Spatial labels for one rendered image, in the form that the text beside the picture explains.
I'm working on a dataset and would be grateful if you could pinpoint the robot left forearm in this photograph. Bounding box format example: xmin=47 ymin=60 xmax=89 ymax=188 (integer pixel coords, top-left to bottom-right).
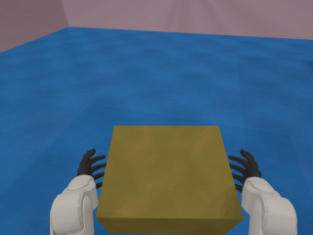
xmin=50 ymin=174 xmax=99 ymax=235

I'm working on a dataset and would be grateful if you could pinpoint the carton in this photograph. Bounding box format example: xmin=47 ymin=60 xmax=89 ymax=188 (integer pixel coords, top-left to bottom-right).
xmin=95 ymin=125 xmax=244 ymax=235

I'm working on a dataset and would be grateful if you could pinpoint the right robot hand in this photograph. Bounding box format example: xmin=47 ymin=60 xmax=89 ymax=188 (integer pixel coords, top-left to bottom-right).
xmin=228 ymin=149 xmax=261 ymax=193

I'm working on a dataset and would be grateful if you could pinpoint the left robot hand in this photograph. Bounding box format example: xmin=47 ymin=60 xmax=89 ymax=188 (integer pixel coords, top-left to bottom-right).
xmin=76 ymin=148 xmax=107 ymax=189

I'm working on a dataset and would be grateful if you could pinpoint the robot right forearm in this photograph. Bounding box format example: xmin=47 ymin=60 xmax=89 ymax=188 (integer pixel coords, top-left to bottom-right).
xmin=241 ymin=176 xmax=297 ymax=235

